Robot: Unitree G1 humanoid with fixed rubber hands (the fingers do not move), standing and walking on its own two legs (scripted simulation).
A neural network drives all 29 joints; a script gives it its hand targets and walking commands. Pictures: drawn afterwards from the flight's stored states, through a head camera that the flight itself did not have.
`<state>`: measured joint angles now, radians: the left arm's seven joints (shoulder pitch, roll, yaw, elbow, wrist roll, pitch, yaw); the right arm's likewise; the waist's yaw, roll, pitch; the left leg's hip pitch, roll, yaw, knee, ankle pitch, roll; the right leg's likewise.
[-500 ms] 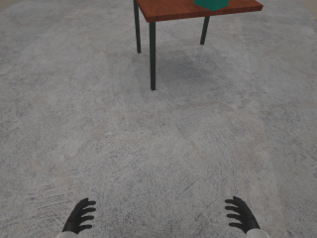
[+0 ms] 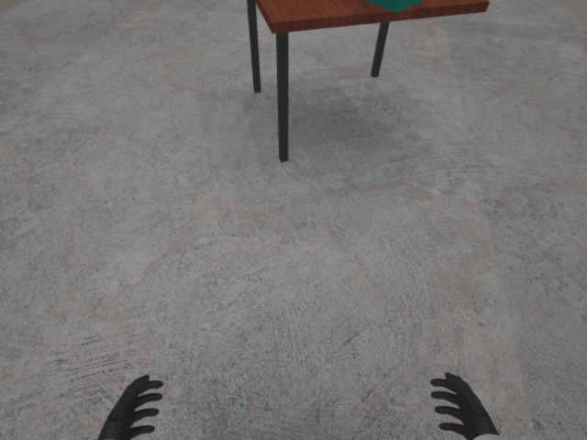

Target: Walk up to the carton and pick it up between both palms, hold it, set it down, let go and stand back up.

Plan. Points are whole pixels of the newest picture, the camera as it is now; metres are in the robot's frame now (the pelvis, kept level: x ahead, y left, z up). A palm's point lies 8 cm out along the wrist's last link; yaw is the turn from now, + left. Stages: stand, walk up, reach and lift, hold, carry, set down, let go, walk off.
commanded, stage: stand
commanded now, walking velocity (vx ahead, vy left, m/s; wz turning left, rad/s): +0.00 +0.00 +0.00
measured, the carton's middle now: out of the picture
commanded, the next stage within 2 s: walk up in 0.92 s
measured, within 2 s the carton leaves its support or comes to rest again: neither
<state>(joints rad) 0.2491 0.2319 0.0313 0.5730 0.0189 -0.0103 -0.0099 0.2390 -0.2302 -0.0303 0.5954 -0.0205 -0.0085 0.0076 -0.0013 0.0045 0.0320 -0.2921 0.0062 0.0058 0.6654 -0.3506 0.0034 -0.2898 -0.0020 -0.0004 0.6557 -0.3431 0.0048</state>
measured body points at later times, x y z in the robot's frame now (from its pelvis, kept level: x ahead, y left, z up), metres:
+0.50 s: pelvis -0.01 +0.00 +0.00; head -0.01 +0.00 +0.45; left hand +0.13 +0.25 -0.09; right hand +0.12 -0.25 -0.09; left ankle +0.00 +0.12 -0.72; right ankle +0.01 -0.12 -0.72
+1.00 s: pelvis -0.01 +0.00 +0.01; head -0.01 +0.00 +0.45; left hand +0.12 +0.25 -0.09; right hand +0.11 -0.26 -0.09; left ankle +0.00 +0.12 -0.72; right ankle +0.01 -0.12 -0.72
